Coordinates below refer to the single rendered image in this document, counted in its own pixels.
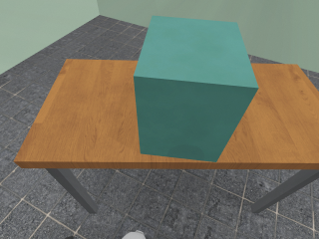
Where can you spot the carton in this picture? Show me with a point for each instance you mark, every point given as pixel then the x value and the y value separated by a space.
pixel 193 84

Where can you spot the table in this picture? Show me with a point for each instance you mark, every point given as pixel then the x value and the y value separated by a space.
pixel 89 121

